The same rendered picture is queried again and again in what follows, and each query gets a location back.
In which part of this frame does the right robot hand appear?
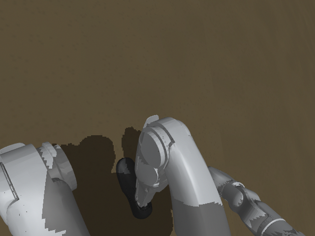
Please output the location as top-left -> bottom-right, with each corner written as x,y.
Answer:
208,166 -> 235,198

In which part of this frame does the right robot arm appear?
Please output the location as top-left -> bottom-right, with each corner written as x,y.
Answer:
222,181 -> 305,236

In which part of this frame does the right robot foot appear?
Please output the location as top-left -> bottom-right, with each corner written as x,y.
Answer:
116,157 -> 152,219

